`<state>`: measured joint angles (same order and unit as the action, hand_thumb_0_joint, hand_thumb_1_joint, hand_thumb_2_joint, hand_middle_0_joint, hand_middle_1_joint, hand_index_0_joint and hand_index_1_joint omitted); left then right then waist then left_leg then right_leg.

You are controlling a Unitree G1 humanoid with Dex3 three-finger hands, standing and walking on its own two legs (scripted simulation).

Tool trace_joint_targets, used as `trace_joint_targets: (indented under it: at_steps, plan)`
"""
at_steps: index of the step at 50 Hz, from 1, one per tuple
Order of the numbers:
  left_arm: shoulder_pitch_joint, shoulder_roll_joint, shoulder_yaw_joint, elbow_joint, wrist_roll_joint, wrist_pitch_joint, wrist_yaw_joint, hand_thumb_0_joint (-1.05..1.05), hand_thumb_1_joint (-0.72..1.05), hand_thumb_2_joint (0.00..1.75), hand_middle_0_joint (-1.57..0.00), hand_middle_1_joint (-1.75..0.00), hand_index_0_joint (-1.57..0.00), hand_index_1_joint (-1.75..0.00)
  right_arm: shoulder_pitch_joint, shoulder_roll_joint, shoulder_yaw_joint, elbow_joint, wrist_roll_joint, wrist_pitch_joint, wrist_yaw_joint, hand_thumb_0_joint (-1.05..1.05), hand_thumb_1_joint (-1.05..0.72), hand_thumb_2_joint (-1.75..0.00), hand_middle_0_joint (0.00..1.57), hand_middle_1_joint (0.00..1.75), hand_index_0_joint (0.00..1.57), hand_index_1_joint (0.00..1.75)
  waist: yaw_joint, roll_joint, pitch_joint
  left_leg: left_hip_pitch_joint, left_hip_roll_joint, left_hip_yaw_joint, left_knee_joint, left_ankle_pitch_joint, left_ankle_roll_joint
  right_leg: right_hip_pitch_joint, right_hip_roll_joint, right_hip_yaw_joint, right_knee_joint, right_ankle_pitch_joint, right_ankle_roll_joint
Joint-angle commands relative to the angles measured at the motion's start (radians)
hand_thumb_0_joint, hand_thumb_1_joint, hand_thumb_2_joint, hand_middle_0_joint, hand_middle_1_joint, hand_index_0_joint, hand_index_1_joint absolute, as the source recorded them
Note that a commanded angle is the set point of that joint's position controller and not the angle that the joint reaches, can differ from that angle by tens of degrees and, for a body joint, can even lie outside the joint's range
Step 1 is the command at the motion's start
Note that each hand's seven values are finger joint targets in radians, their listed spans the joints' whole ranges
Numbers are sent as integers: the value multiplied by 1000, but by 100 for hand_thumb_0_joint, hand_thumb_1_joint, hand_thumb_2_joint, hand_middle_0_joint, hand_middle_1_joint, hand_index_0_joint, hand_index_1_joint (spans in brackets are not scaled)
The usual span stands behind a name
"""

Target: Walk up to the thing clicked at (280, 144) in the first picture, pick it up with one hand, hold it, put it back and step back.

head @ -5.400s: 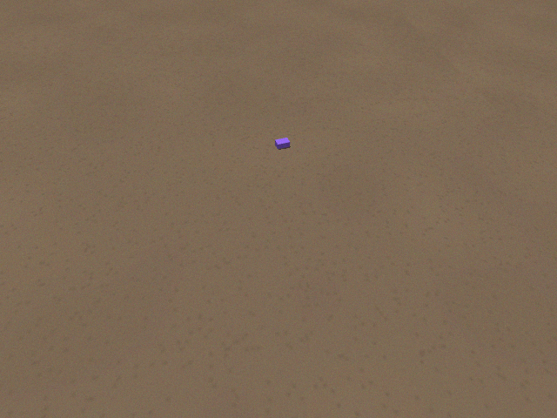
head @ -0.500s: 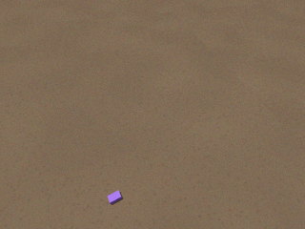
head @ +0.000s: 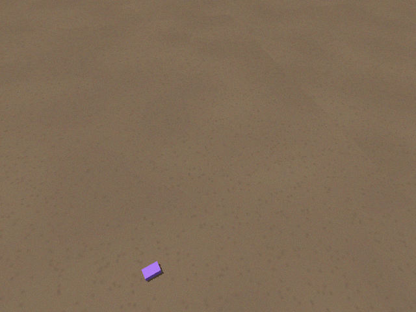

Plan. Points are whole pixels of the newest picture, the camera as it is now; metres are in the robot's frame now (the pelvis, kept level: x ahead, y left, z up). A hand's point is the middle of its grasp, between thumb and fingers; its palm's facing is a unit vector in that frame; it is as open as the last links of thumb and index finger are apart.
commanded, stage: walk up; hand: left
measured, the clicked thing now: (151, 271) +0.42 +0.24 -0.77
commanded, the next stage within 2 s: stand in 0.06 s
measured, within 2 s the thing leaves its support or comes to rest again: neither
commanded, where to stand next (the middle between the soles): +0.06 +0.01 m, yaw +1 degrees
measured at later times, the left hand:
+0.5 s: hand out of the picture +0.10 +0.25 -0.16, palm faces -0.03 -0.94 -0.34, open 7.4 cm
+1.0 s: hand out of the picture +0.12 +0.24 -0.15, palm faces -0.03 -0.94 -0.34, open 7.4 cm
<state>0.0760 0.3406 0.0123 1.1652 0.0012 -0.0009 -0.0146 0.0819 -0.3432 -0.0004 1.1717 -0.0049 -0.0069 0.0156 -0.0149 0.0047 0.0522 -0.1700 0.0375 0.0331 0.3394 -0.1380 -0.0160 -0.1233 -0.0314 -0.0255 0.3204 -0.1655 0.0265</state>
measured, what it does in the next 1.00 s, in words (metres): stands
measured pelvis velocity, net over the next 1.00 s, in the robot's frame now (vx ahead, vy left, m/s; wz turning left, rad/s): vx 0.04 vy -0.01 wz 0.00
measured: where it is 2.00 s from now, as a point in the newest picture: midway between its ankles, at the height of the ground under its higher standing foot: outside the picture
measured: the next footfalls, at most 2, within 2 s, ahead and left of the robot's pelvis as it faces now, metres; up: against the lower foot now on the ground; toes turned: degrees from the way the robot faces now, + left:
none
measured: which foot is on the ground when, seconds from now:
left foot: down 0.00-1.00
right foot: down 0.00-1.00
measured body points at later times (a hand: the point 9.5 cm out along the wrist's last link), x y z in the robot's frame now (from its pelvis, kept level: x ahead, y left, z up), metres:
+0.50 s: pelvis +0.02 +0.00 +0.00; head +0.04 +0.00 +0.45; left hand +0.10 +0.30 -0.13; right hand +0.10 -0.30 -0.14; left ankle +0.03 +0.13 -0.75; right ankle +0.01 -0.14 -0.75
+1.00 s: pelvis +0.04 -0.01 +0.00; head +0.05 -0.01 +0.45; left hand +0.13 +0.29 -0.13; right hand +0.12 -0.31 -0.13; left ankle +0.03 +0.13 -0.75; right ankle +0.01 -0.14 -0.75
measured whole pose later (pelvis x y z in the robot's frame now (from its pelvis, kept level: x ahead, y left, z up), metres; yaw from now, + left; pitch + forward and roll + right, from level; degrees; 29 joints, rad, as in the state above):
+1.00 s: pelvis +0.04 -0.01 +0.00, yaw +0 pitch -1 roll +0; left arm 0.09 0.35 0.00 1.13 0.01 -0.01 0.00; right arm 0.07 -0.35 0.00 1.15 -0.01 -0.01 0.01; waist -0.01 0.01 0.04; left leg -0.11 0.04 0.04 0.31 -0.18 -0.03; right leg -0.07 -0.03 -0.03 0.31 -0.21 0.02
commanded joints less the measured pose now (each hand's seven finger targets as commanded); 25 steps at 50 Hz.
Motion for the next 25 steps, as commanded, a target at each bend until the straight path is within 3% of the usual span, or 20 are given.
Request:
trace_joint_targets:
  at_steps: [1, 4, 7, 12, 19, 25]
  plan:
    - [-41, 209, 40, -59, 3, -22, 14, 0, 90, 90, -20, -30, -20, -30, -60, -211, -39, -63, 2, -22, -16, 0, -90, -90, 20, 30, 20, 30, 10, -6, -95, 50, 101, -101, -60, 45, 27, -10, -100, 88, -64, 46, -33]
    - [-49, 218, 37, -69, 10, -24, 17, 0, 90, 90, -20, -30, -20, -30, -49, -217, -41, -62, -9, -20, -19, 0, -90, -90, 20, 30, 20, 30, 1, -1, -75, 27, 99, -100, -81, -32, 19, -20, -105, 90, -69, -23, -33]
    - [-45, 223, 35, -73, 9, -27, 19, 0, 90, 90, -20, -30, -20, -30, -48, -213, -44, -68, -8, -20, -17, 0, -90, -90, 20, 30, 20, 30, 1, -16, -75, 40, 102, -101, -78, 16, 20, -25, -107, 90, -65, -9, -36]
    - [-28, 221, 32, -77, 9, -28, 17, 0, 90, 90, -20, -30, -20, -30, -48, -213, -44, -72, -8, -20, -15, 0, -90, -90, 20, 30, 20, 30, 6, -10, -62, 26, 97, -104, -82, -13, 17, -26, -103, 86, -70, -33, -32]
    - [-27, 228, 33, -85, 8, -29, 18, 0, 90, 90, -20, -30, -20, -30, -52, -221, -45, -74, -6, -28, -18, 0, -90, -90, 20, 30, 20, 30, 9, 2, -114, 72, 109, -99, -62, 141, 18, 21, -111, 79, -41, 96, -39]
    - [-20, 221, 29, -86, 8, -28, 20, 0, 90, 90, -20, -30, -20, -30, -58, -222, -43, -73, -4, -25, -20, 0, -90, -90, 20, 30, 20, 30, 11, -13, -118, 100, 109, -91, -51, 177, 19, 19, -115, 77, -42, 150, -32]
